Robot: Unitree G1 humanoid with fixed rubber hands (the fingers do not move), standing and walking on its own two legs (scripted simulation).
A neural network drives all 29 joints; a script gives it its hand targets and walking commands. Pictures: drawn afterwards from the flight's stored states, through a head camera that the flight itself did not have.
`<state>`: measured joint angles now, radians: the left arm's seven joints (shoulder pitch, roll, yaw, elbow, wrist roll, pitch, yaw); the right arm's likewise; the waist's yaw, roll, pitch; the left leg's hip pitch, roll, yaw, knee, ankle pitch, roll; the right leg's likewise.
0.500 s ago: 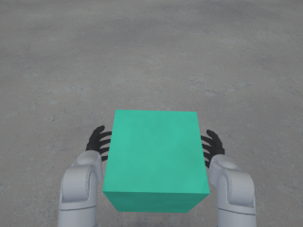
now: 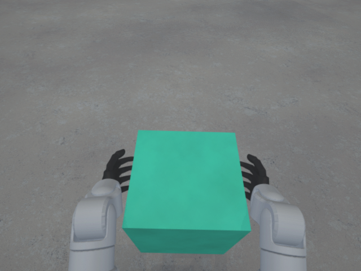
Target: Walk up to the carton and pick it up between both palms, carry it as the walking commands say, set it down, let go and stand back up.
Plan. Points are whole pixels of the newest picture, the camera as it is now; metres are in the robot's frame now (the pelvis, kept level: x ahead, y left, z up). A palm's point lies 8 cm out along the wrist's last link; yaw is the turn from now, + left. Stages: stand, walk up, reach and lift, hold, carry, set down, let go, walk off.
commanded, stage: carry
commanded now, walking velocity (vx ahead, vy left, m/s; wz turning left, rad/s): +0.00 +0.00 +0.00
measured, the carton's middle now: (184, 197) +0.28 +0.00 +0.00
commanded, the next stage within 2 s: hold in 1.26 s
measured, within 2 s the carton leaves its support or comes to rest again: neither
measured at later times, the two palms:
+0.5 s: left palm (111, 182) +0.26 +0.15 +0.09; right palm (259, 187) +0.26 -0.15 +0.09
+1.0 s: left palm (114, 180) +0.27 +0.14 +0.09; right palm (260, 187) +0.27 -0.15 +0.08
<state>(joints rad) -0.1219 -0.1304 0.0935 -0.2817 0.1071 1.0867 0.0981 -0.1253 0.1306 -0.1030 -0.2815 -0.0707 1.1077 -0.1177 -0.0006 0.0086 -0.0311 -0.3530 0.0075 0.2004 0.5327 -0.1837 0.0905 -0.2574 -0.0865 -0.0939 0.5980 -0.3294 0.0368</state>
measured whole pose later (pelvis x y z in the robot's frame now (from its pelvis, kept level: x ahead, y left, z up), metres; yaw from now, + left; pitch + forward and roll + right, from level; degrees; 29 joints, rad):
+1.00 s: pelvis +0.01 +0.00 +0.00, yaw +0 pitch +0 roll +0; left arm -0.13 -0.13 0.09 -0.31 0.11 1.11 0.10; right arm -0.13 0.13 -0.10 -0.31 -0.07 1.12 -0.12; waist 0.00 0.01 -0.04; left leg -0.35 0.01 0.20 0.53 -0.19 0.08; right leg -0.26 -0.08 -0.09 0.59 -0.33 0.03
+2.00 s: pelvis -0.01 -0.01 +0.00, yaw +0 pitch -4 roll +0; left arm -0.17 -0.12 0.09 0.31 0.11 0.54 0.15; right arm -0.15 0.03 -0.11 0.36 -0.11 0.48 -0.05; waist 0.01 -0.01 0.12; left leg -0.30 0.01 0.19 0.52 -0.17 0.08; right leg -0.21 -0.04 -0.05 0.59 -0.32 0.00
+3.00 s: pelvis -0.01 -0.03 -0.05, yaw +0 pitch +32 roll +2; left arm -0.34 -0.06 0.10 0.63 0.11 -0.20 0.21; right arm -0.36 0.00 -0.10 0.65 -0.07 -0.20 -0.19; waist 0.01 -0.02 0.08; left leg -1.12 0.00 0.12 0.71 -0.15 0.05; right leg -1.08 0.00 0.03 0.87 -0.35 -0.02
